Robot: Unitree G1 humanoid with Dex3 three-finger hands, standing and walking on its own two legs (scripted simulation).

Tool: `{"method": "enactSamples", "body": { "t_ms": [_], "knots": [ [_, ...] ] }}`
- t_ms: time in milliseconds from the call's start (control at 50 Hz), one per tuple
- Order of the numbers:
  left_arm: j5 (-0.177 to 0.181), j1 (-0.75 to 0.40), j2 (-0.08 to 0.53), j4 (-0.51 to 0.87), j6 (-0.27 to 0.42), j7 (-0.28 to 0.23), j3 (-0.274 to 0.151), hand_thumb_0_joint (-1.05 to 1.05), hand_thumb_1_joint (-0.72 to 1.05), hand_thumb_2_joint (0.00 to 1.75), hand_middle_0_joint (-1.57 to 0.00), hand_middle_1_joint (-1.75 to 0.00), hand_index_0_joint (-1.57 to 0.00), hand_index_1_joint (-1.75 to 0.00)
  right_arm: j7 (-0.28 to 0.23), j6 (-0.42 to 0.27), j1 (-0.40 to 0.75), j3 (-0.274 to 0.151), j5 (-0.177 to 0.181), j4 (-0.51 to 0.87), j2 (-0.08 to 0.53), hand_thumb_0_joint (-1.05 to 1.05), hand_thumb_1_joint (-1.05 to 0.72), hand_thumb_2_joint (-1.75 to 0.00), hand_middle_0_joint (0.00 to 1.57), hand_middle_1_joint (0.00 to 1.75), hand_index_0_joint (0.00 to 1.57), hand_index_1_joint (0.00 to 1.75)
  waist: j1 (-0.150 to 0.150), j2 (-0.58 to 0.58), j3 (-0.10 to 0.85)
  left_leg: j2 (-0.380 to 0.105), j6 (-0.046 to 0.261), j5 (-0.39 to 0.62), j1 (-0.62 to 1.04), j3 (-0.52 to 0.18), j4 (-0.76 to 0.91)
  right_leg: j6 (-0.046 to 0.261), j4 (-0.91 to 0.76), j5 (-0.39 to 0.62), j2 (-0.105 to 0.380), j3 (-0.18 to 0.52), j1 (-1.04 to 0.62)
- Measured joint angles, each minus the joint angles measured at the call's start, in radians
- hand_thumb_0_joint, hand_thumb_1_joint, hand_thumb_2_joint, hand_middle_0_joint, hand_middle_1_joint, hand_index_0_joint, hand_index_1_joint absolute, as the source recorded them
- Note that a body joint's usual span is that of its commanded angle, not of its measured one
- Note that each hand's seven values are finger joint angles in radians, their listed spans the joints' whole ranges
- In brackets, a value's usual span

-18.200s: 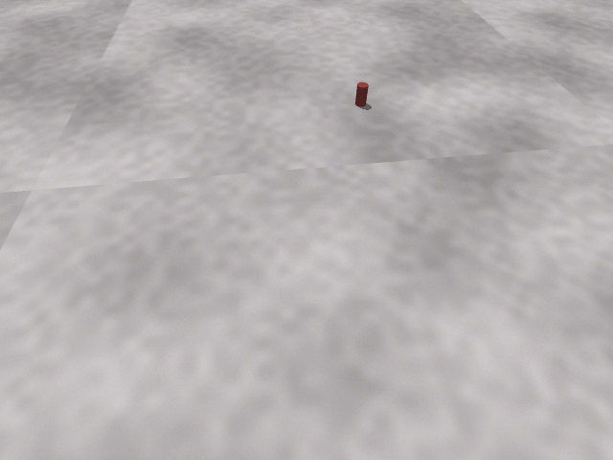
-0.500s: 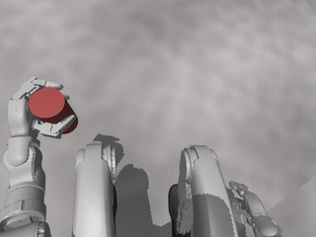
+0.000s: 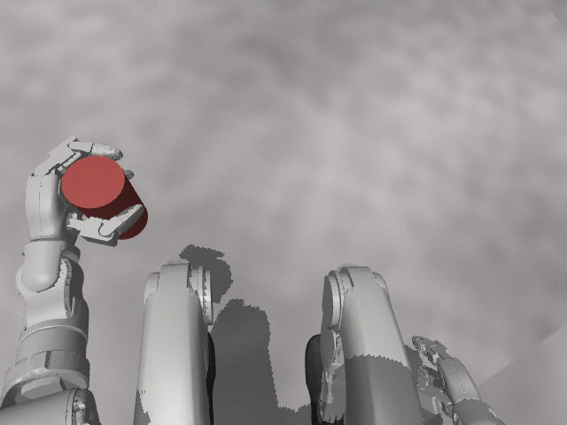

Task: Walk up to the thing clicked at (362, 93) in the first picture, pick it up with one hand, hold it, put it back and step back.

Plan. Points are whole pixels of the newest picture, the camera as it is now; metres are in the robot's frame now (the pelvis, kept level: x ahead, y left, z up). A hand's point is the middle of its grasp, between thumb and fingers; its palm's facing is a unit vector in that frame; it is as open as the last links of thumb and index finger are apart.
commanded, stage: lift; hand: left
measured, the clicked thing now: (111, 202) +0.40 +0.25 -0.06
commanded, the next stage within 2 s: none
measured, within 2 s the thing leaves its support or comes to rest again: neither
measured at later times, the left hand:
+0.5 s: hand (70, 180) +0.37 +0.24 +0.07, palm faces +0.13 -0.99 -0.03, open 9.5 cm
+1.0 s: hand out of the picture +0.37 +0.24 +0.25, palm faces +0.18 -0.98 -0.03, open 9.5 cm
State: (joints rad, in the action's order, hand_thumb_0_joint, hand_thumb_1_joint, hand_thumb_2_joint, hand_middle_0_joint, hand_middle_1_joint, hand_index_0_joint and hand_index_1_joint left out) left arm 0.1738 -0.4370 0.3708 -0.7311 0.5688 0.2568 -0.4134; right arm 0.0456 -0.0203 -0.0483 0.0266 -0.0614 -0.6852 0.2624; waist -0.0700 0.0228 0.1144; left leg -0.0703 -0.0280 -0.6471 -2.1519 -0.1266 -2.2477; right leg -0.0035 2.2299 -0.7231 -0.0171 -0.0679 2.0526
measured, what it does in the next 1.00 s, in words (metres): rises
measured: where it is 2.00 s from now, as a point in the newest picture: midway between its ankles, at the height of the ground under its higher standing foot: (262, 405)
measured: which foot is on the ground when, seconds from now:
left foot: down 0.00-1.00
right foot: down 0.00-1.00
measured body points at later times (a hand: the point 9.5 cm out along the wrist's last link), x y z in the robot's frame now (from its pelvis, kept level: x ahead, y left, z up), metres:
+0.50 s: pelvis +0.00 +0.00 +0.08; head +0.19 +0.04 +0.49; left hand +0.36 +0.29 +0.08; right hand +0.19 -0.24 -0.05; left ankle +0.09 +0.14 -0.34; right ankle +0.09 -0.12 -0.34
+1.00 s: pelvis +0.04 +0.01 +0.23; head +0.16 +0.04 +0.66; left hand +0.35 +0.29 +0.25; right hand +0.23 -0.23 +0.12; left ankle +0.09 +0.14 -0.34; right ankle +0.09 -0.12 -0.34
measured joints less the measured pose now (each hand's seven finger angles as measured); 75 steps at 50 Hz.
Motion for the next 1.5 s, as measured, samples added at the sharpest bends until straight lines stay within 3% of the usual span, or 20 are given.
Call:
{"method": "enactSamples", "body": {
  "t_ms": [160, 400, 820, 980, 1140, 1500],
  "knots": [
    [0.020, 0.037, -0.007, 0.070, -0.031, 0.024, 0.010, -0.01, -0.31, 1.08, -0.74, -0.98, -0.76, -0.99, -0.009, -0.007, -0.010, -0.010, 0.015, 0.002, 0.000, 0.01, -0.92, -0.90, 0.21, 0.30, 0.20, 0.30, 0.006, -0.004, 0.013, 0.000, 0.000, -0.001, 0.037, 0.012, 0.040, 0.001, -0.035, -0.002, 0.003, 0.008, -0.031],
    [0.046, 0.129, -0.039, 0.232, -0.122, 0.007, 0.063, -0.01, -0.31, 1.08, -0.75, -0.98, -0.76, -0.98, -0.034, -0.013, -0.018, -0.020, 0.054, 0.036, -0.007, 0.01, -0.91, -0.90, 0.21, 0.30, 0.20, 0.30, 0.028, -0.026, 0.045, -0.001, 0.001, 0.015, 0.145, 0.027, 0.173, 0.003, -0.166, 0.016, 0.008, 0.010, -0.136],
    [0.048, 0.311, -0.081, 0.507, -0.290, -0.122, 0.167, -0.01, -0.31, 1.08, -0.74, -0.98, -0.76, -0.98, -0.082, -0.036, -0.063, -0.026, 0.104, 0.072, -0.029, 0.01, -0.90, -0.89, 0.21, 0.30, 0.20, 0.30, 0.038, -0.046, 0.057, 0.001, 0.006, 0.042, 0.571, 0.054, 0.555, -0.001, -0.562, 0.057, 0.018, 0.008, -0.563],
    [0.038, 0.348, -0.089, 0.492, -0.302, -0.149, 0.193, -0.01, -0.31, 1.08, -0.74, -0.98, -0.76, -0.98, -0.091, -0.052, -0.105, -0.022, 0.105, 0.069, -0.035, 0.01, -0.89, -0.89, 0.21, 0.30, 0.20, 0.30, 0.028, -0.045, 0.055, 0.006, 0.010, 0.065, 0.776, 0.063, 0.720, -0.006, -0.738, 0.087, 0.022, 0.005, -0.772],
    [0.029, 0.353, -0.093, 0.453, -0.294, -0.143, 0.215, -0.01, -0.31, 1.08, -0.74, -0.98, -0.76, -0.98, -0.087, -0.064, -0.140, -0.019, 0.102, 0.063, -0.036, 0.01, -0.89, -0.89, 0.21, 0.30, 0.20, 0.30, 0.025, -0.038, 0.034, 0.011, 0.015, 0.095, 0.943, 0.074, 0.855, -0.012, -0.881, 0.123, 0.027, 0.008, -0.941],
    [0.017, 0.350, -0.117, 0.390, -0.261, -0.138, 0.250, -0.01, -0.31, 1.08, -0.74, -0.98, -0.76, -0.98, -0.089, -0.060, -0.169, -0.003, 0.087, 0.045, -0.051, 0.01, -0.90, -0.90, 0.21, 0.30, 0.20, 0.30, 0.034, -0.036, -0.025, 0.018, 0.019, 0.169, 1.206, 0.099, 1.086, -0.017, -1.110, 0.203, 0.033, 0.021, -1.194]
  ]
}}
